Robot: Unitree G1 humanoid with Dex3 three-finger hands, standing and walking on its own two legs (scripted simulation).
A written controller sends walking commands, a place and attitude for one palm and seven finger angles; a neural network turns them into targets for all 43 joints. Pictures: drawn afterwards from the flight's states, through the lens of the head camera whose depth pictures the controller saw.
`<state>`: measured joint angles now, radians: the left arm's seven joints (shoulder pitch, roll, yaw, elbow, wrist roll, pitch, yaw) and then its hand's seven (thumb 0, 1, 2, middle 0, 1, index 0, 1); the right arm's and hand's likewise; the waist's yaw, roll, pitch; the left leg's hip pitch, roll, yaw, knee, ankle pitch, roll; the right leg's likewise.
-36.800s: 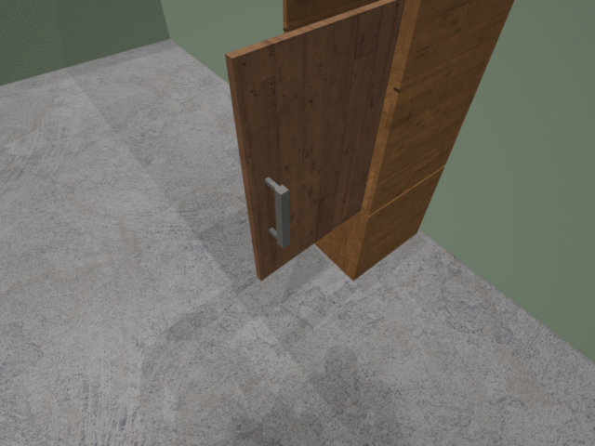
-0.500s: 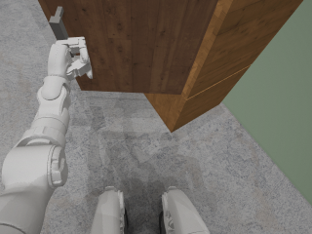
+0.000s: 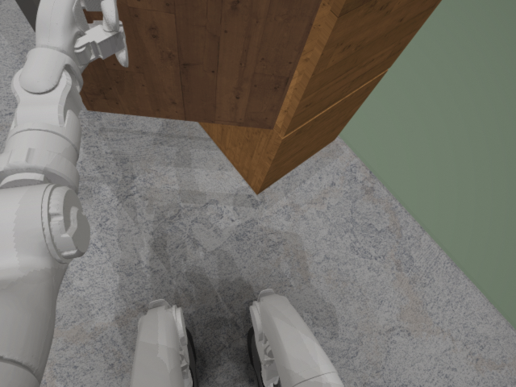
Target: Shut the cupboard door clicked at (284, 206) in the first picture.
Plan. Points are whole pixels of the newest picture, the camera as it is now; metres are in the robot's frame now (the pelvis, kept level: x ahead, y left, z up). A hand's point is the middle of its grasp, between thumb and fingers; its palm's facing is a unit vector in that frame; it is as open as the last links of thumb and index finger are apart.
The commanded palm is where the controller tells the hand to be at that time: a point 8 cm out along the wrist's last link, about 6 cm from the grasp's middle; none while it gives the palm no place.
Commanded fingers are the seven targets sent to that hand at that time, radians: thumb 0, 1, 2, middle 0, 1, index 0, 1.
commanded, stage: push the door shut along its arc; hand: left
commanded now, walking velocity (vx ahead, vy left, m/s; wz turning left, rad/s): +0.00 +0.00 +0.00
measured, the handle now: (47, 13) +0.63 +0.20 +0.08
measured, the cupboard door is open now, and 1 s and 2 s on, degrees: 50 45 45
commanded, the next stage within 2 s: pull the fist back off the door in 0.22 s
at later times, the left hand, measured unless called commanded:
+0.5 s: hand (124, 14) +0.63 +0.10 +0.08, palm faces +0.15 -0.99 +0.06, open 2.8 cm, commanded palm +0.59 +0.11 +0.08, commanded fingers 0.00 0.90 0.90 -1.30 -1.50 -1.30 -1.50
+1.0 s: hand (143, 53) +0.56 +0.08 +0.08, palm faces +0.18 -0.98 -0.03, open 3.1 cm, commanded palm +0.51 +0.12 +0.08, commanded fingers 0.00 0.90 0.90 -1.30 -1.50 -1.30 -1.50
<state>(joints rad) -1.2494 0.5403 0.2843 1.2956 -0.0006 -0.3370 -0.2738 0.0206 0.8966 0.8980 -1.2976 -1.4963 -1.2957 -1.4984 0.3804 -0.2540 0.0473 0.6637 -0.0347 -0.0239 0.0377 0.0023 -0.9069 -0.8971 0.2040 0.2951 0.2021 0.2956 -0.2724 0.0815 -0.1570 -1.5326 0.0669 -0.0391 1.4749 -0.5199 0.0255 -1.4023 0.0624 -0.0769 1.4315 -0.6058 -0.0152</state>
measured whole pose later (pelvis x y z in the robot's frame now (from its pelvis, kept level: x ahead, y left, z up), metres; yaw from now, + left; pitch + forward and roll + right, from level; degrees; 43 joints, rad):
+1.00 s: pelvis +0.03 -0.02 +0.04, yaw +2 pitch +30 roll -2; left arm -0.97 0.23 0.29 1.16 0.06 -0.51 0.24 0.02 0.90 0.90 -1.30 -1.50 -1.29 -1.50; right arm 0.40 -0.24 -0.03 0.67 -0.10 0.05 0.12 0.00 -0.91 -0.90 0.20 0.29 0.20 0.30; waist -0.20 0.06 -0.18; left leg -1.33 0.06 -0.02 1.32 -0.52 -0.01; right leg -1.23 0.06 -0.05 1.32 -0.62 -0.04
